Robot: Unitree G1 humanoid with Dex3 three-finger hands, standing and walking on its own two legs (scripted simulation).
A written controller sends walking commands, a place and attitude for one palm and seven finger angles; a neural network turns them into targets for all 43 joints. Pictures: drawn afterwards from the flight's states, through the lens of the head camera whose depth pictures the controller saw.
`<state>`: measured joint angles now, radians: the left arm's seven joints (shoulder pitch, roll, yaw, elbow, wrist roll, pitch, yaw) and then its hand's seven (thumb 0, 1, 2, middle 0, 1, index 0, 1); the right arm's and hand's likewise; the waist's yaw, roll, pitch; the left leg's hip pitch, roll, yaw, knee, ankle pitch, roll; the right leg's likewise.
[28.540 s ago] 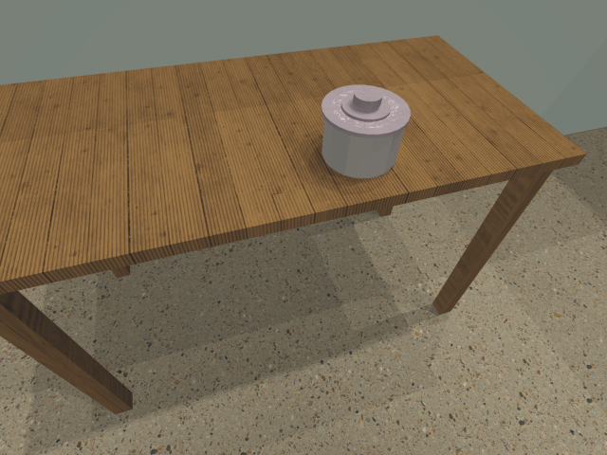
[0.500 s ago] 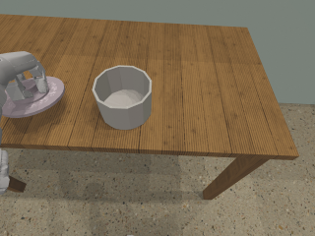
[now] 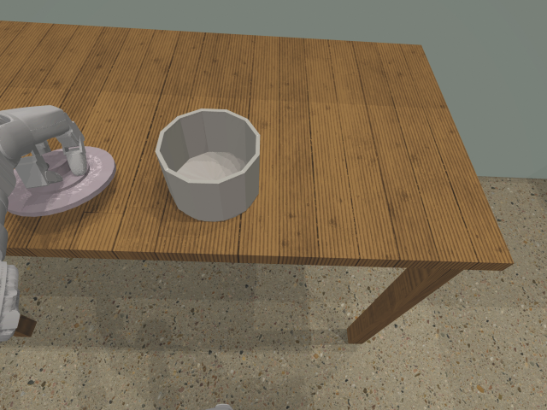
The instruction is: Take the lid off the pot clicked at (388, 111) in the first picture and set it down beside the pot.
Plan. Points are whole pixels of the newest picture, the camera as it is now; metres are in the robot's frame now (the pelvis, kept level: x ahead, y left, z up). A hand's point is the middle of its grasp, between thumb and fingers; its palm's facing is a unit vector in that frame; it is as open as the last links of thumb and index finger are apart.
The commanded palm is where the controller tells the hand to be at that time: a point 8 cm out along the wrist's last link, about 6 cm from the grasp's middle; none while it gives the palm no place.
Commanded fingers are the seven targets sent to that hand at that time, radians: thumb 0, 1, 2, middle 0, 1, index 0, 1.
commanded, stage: lower the lid onto the table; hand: left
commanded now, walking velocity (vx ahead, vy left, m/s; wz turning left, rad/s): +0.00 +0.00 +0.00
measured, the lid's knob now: (52, 164) +0.46 +0.33 +0.06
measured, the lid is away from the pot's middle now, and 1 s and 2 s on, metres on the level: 0.24 0.24 0.25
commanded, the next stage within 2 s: open the fingers wide in 0.68 s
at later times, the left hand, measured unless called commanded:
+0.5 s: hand (47, 168) +0.44 +0.33 +0.08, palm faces -0.54 -0.12 -0.83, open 5.7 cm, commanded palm +0.50 +0.33 +0.14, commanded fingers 0.00 0.50 1.20 -0.77 -0.90 -0.99 -1.00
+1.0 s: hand (47, 180) +0.42 +0.33 +0.07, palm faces -0.45 -0.09 -0.89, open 5.6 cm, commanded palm +0.46 +0.33 +0.12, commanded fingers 0.00 0.38 0.95 -0.62 -0.93 -0.77 -1.00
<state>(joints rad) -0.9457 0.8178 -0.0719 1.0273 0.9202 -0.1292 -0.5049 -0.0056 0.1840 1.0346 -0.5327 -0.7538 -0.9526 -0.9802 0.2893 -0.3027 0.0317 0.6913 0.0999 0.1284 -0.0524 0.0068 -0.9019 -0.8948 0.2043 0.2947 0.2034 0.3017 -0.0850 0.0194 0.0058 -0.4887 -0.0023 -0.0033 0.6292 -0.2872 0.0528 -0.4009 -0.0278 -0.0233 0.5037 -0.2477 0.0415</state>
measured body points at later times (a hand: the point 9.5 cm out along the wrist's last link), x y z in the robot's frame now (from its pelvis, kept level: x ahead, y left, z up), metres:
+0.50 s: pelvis +0.00 +0.01 -0.01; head +0.08 +0.02 +0.43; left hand +0.47 +0.33 +0.12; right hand +0.02 -0.28 -0.12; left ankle +0.01 +0.08 -0.73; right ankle +0.00 -0.16 -0.73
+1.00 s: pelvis -0.01 +0.01 -0.02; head +0.07 +0.03 +0.43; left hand +0.44 +0.33 +0.12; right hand +0.01 -0.27 -0.13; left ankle +0.01 +0.08 -0.73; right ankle +0.00 -0.16 -0.73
